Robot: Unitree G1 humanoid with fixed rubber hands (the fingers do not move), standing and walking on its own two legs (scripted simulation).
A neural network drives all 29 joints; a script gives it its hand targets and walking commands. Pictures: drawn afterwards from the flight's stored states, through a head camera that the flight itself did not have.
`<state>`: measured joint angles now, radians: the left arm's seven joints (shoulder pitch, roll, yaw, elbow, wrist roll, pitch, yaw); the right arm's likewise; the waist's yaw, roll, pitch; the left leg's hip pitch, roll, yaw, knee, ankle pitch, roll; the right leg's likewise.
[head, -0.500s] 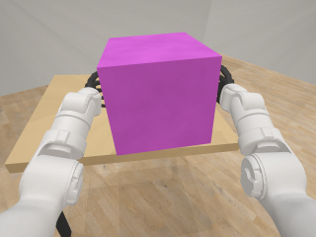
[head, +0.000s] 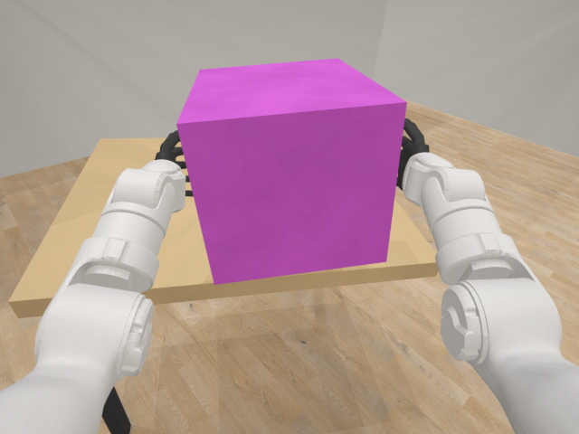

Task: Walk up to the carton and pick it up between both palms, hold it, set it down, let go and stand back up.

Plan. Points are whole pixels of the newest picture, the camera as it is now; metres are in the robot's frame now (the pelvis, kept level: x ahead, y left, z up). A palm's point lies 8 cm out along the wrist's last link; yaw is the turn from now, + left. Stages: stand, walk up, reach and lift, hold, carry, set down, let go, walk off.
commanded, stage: hold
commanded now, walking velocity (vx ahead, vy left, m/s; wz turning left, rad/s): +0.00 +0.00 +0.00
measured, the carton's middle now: (284, 156) +0.49 +0.03 +0.22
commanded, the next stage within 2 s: none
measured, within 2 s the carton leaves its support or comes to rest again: neither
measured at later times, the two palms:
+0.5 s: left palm (165, 175) +0.40 +0.20 +0.22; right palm (412, 165) +0.41 -0.14 +0.26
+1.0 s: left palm (165, 175) +0.40 +0.20 +0.23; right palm (412, 165) +0.41 -0.14 +0.26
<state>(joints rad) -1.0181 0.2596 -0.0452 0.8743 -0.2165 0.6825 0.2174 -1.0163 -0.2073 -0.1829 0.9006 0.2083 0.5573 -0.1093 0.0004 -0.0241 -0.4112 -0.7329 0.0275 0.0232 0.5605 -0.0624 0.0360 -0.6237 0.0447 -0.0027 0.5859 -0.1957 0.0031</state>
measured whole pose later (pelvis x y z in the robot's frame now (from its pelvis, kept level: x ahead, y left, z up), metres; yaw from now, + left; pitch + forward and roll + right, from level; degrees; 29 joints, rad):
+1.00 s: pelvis +0.00 +0.00 +0.00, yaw +0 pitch +13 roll -3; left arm -1.02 0.26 -0.03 0.87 -0.20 0.68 0.21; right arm -1.02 -0.21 -0.18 0.90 0.21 0.55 -0.11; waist 0.00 -0.02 -0.41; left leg -0.72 0.03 0.02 0.56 -0.06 0.04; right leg -0.61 0.04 0.00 0.58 -0.19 0.00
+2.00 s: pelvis +0.00 +0.00 +0.00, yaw +0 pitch +13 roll -3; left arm -1.02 0.25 -0.02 0.87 -0.18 0.69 0.21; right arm -1.02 -0.21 -0.18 0.90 0.21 0.55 -0.11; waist 0.00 -0.02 -0.41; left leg -0.72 0.03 0.02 0.55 -0.06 0.04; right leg -0.61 0.04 0.00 0.58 -0.19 0.00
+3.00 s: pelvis +0.00 +0.00 +0.01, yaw +0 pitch +11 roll -3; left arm -0.97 0.24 0.06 0.89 -0.08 0.55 0.16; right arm -1.02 -0.16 -0.18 0.94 0.09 0.41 -0.09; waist 0.00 -0.02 -0.28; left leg -0.66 0.03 0.02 0.53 -0.06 0.03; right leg -0.55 0.04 0.00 0.54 -0.18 0.00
